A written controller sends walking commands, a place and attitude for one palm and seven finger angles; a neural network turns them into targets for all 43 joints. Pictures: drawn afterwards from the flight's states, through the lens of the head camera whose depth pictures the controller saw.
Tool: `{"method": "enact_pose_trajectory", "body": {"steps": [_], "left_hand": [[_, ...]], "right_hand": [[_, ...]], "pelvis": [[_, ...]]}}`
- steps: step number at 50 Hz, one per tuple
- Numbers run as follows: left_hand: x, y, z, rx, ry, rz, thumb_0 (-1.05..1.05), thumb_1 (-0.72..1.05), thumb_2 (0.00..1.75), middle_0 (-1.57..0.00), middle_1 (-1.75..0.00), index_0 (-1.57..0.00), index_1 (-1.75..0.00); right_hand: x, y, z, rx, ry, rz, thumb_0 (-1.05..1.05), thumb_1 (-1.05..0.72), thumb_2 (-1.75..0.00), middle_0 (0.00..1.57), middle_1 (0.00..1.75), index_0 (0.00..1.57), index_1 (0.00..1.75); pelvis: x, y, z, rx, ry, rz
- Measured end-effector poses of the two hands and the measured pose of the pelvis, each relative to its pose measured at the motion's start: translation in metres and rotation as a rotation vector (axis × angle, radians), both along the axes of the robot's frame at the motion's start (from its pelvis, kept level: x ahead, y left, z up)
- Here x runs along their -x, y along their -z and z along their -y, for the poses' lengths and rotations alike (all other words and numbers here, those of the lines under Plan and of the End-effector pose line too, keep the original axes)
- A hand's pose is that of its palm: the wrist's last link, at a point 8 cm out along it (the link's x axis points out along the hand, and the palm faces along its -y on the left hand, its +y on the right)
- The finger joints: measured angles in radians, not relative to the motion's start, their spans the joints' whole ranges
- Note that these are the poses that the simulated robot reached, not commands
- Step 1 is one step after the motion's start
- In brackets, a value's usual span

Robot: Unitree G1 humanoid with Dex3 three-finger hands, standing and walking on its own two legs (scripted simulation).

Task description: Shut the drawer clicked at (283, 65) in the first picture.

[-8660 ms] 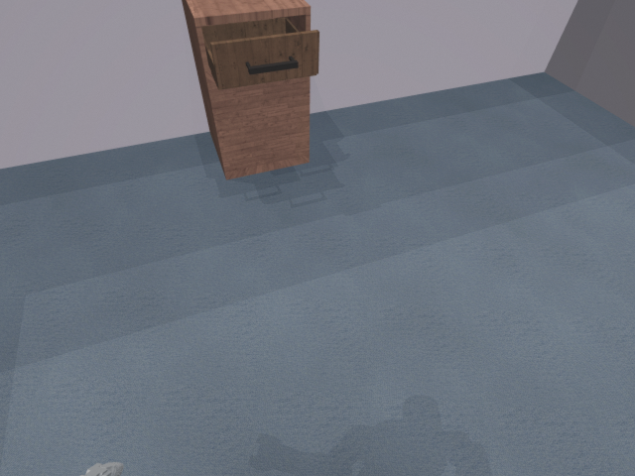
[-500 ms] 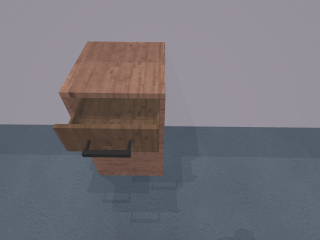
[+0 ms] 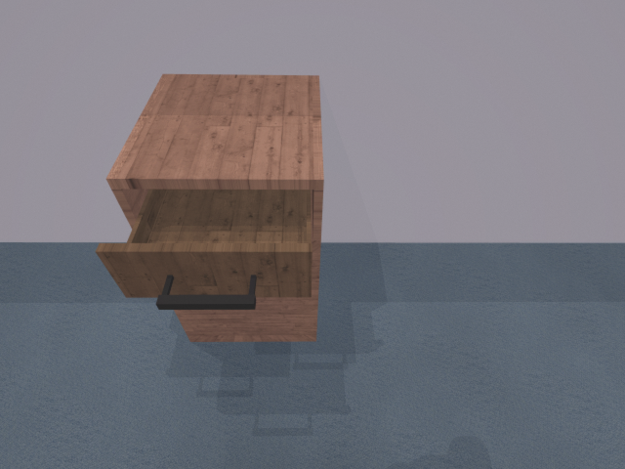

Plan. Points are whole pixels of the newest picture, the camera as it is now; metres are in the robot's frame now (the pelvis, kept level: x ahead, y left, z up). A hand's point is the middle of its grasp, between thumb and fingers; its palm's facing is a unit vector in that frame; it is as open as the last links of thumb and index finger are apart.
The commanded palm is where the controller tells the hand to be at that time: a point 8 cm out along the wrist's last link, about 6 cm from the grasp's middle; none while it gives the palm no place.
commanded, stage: look again from close up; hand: left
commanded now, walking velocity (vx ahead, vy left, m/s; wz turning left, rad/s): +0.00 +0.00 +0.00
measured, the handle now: (209, 291) +0.44 +0.22 -0.14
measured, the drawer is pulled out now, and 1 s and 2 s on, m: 0.16 0.16 0.16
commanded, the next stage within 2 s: raise the hand and make a fist in 0.28 s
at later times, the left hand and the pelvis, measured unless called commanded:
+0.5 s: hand out of the picture +0.11 +0.21 -0.09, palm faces +0.20 -0.96 -0.19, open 7.3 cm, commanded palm +0.10 +0.25 -0.06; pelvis -0.01 +0.02 +0.00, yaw +0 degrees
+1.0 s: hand (178, 459) +0.15 +0.18 -0.05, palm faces +0.02 -1.00 -0.06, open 4.9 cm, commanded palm +0.14 +0.24 -0.05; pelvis -0.08 -0.02 -0.11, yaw +2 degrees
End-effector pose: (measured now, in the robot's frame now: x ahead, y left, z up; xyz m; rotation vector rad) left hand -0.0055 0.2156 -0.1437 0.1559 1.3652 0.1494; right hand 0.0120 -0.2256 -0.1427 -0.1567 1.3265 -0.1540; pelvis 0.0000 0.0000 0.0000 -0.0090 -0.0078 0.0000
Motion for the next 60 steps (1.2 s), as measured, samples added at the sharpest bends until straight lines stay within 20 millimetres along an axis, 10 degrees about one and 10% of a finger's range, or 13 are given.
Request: {"method": "enact_pose_trajectory", "body": {"steps": [21, 30, 35, 41, 50, 60], "left_hand": [[-0.020, -0.009, -0.036, -0.014, -0.040, 0.054, 0.00, 0.91, 0.90, -0.20, -0.30, -0.20, -0.30], [-0.158, -0.130, -0.032, 0.005, -0.001, 1.112, 0.01, 0.91, 0.90, -0.28, -0.38, -0.27, -0.39], [-0.149, -0.120, -0.009, 0.133, 0.151, 1.401, 0.00, 0.91, 0.90, -0.36, -0.47, -0.35, -0.47], [-0.108, -0.070, -0.012, 0.123, 0.076, 1.292, 0.01, 0.90, 0.90, -0.48, -0.59, -0.47, -0.60], [-0.130, -0.098, -0.013, 0.085, 0.179, 1.394, 0.01, 0.90, 0.90, -0.65, -0.79, -0.65, -0.79], [-0.177, -0.096, -0.022, 0.108, 0.140, 1.283, 0.01, 0.90, 0.90, -0.85, -1.00, -0.85, -1.01]], "right_hand": [[0.004, -0.005, -0.023, 0.002, -0.008, -0.017, 0.01, -0.92, -0.90, 0.20, 0.30, 0.20, 0.30], [-0.082, -0.030, 0.005, 0.074, -0.083, 0.542, 0.02, -0.91, -0.90, 0.20, 0.30, 0.20, 0.30], [-0.132, -0.032, 0.020, 0.098, -0.165, 0.763, 0.02, -0.91, -0.90, 0.20, 0.30, 0.20, 0.30], [-0.159, -0.021, 0.017, 0.097, -0.228, 0.880, 0.02, -0.91, -0.90, 0.19, 0.30, 0.20, 0.30], [-0.110, 0.027, -0.004, 0.016, -0.233, 0.722, 0.02, -0.91, -0.90, 0.20, 0.30, 0.20, 0.30], [-0.037, 0.041, 0.020, 0.062, -0.077, 0.485, 0.02, -0.90, -0.90, 0.20, 0.30, 0.20, 0.30]], "pelvis": [[-0.001, -0.003, -0.023, -0.006, 0.002, -0.007], [0.029, 0.022, -0.016, -0.018, -0.017, -0.139], [0.053, 0.064, -0.004, -0.012, -0.003, -0.235], [0.073, 0.101, 0.010, 0.005, -0.023, -0.254], [0.082, 0.107, 0.021, 0.046, -0.040, -0.256], [0.070, 0.090, 0.009, 0.020, -0.008, -0.276]]}}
